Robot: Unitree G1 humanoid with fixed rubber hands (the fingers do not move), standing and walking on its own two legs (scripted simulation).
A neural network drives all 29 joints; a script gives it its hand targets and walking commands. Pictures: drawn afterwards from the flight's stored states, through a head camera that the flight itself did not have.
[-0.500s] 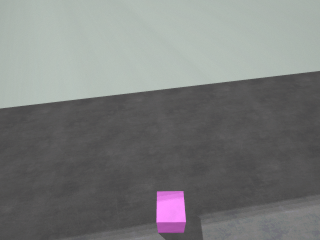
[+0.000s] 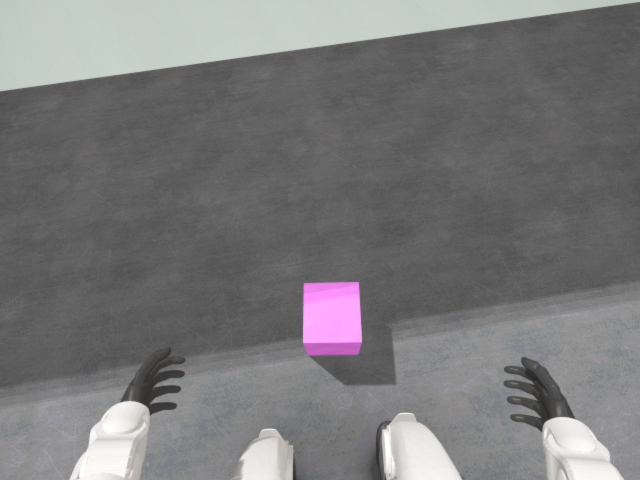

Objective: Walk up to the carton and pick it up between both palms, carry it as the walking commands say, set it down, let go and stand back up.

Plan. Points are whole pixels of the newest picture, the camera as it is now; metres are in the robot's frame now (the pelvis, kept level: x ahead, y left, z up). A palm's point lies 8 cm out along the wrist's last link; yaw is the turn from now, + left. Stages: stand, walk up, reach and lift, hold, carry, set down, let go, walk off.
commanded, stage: reach and lift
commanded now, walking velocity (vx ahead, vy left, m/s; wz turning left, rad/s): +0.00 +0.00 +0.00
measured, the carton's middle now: (332, 320) +0.45 +0.01 -0.64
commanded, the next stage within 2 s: none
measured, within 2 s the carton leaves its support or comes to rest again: neither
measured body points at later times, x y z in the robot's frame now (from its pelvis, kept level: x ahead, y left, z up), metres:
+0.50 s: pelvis -0.05 +0.02 -0.06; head +0.18 +0.02 +0.33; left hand +0.36 +0.22 -0.17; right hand +0.32 -0.22 -0.16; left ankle +0.01 +0.16 -0.70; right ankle +0.05 -0.13 -0.70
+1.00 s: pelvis -0.05 +0.00 -0.08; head +0.29 +0.00 +0.23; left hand +0.48 +0.16 -0.21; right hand +0.47 -0.16 -0.21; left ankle +0.01 +0.16 -0.70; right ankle +0.05 -0.13 -0.70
